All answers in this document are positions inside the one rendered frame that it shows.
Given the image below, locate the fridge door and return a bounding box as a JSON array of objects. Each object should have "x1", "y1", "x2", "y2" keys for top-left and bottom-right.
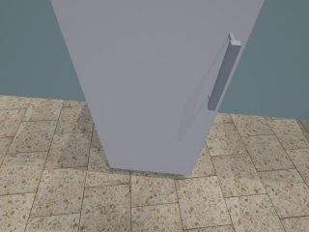
[{"x1": 50, "y1": 0, "x2": 265, "y2": 175}]

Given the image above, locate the handle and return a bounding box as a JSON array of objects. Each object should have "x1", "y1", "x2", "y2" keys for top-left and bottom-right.
[{"x1": 208, "y1": 33, "x2": 241, "y2": 111}]

